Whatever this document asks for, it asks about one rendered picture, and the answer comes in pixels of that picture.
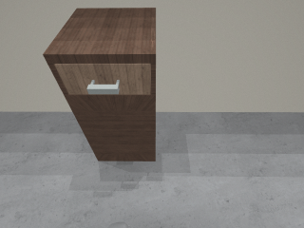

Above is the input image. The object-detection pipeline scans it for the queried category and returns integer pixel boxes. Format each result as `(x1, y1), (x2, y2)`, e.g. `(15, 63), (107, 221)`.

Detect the cabinet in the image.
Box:
(43, 8), (156, 162)

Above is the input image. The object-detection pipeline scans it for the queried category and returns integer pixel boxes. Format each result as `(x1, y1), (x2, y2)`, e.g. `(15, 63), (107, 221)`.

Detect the drawer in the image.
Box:
(54, 64), (151, 95)

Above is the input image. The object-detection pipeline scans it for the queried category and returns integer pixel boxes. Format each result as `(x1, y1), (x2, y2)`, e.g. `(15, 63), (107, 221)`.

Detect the handle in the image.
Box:
(86, 80), (120, 95)

